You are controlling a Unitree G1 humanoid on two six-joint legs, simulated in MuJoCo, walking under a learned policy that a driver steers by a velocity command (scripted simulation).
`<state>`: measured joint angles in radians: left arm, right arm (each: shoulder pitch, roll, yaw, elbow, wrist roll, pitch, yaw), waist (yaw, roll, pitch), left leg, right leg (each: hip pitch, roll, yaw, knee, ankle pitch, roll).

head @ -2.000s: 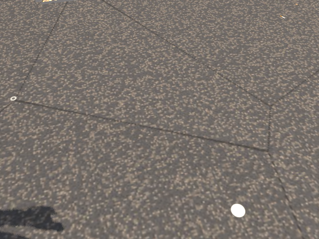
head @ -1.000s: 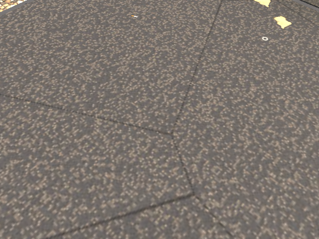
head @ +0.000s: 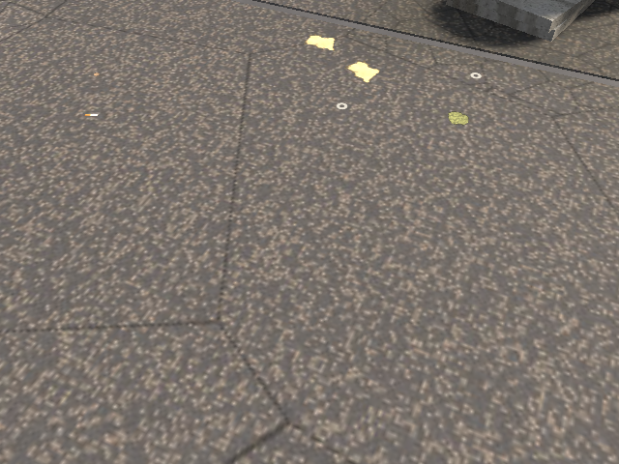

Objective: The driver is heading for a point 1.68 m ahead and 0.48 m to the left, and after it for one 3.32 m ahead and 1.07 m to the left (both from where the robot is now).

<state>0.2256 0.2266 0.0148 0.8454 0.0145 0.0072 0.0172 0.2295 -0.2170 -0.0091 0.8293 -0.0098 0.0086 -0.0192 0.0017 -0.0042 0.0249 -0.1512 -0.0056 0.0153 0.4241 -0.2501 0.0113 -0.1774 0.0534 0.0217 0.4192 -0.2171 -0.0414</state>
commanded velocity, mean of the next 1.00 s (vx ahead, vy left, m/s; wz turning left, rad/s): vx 0.19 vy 0.00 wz -0.01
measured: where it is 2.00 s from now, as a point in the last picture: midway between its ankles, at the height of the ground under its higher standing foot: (312, 366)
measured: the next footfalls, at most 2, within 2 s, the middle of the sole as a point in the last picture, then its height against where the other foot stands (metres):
left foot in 1.12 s outside the picture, level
right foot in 1.66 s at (361, 377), level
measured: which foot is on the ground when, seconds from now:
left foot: down 0.00-0.68, up 0.70-1.00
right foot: down 0.00-1.00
